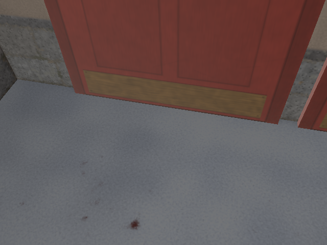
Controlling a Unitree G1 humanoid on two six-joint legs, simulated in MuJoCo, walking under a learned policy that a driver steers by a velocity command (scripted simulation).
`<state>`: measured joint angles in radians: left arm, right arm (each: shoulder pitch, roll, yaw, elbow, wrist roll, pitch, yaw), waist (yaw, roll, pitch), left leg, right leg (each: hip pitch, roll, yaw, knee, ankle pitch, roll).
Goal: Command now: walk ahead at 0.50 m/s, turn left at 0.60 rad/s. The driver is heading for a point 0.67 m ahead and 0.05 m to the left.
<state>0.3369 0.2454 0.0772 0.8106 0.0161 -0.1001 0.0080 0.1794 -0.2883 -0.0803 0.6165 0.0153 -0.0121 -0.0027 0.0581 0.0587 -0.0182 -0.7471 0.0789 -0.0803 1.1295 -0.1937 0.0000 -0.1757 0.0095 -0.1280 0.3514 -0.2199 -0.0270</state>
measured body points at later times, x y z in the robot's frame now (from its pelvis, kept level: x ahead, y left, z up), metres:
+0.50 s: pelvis +0.27 +0.09 +0.00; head +0.29 +0.11 +0.45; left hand +0.38 +0.39 -0.09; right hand +0.42 -0.16 -0.10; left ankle +0.24 +0.16 -0.74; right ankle +0.41 -0.06 -0.67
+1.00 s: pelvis +0.54 +0.10 +0.01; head +0.59 +0.09 +0.45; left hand +0.54 +0.38 -0.11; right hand +0.79 -0.09 -0.09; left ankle +0.56 +0.28 -0.66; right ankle +0.58 +0.04 -0.74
